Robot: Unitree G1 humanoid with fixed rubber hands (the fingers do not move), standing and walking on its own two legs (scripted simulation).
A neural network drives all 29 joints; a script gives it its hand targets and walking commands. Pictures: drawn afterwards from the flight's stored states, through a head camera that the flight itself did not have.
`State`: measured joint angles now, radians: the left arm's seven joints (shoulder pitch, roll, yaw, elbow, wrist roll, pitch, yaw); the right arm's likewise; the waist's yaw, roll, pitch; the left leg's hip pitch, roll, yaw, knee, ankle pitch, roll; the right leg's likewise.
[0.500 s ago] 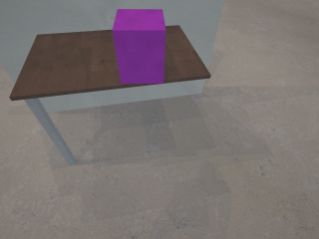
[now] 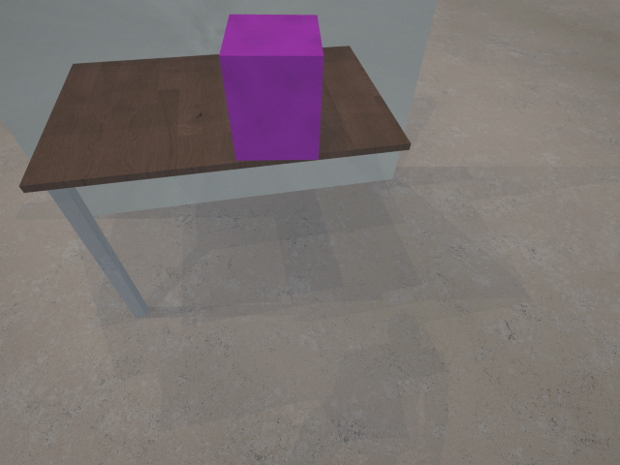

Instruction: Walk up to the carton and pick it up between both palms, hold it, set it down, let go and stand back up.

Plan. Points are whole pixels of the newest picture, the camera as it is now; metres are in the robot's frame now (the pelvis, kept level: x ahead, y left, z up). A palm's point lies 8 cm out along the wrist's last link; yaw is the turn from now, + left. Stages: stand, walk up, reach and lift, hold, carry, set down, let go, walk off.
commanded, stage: walk up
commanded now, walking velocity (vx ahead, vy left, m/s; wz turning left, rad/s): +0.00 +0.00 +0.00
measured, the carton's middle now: (275, 89) +0.90 +0.07 +0.02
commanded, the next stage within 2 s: none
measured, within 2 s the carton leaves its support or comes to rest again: neither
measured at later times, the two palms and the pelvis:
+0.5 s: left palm out of the picture +0.06 +0.31 -0.17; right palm out of the picture +0.06 -0.17 -0.15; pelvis +0.10 +0.06 -0.02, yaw +3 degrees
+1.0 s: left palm (167, 339) +0.36 +0.25 -0.16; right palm (431, 365) +0.31 -0.21 -0.16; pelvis +0.32 +0.02 -0.03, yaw +4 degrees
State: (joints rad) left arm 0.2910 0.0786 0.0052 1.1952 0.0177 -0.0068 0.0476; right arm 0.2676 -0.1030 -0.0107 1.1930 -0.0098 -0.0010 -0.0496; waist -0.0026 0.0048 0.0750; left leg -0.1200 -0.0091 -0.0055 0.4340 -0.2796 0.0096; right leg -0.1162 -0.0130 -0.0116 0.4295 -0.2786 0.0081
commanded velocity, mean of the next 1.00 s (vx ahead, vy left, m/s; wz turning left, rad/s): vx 0.00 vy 0.00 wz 0.00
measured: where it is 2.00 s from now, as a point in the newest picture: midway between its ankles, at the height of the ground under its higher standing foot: (298, 378)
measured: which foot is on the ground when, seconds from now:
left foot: down 0.00-0.14, up 0.16-0.30, down 0.32-0.86, up 0.88-1.00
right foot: down 0.00-0.34, up 0.36-0.80, down 0.82-1.00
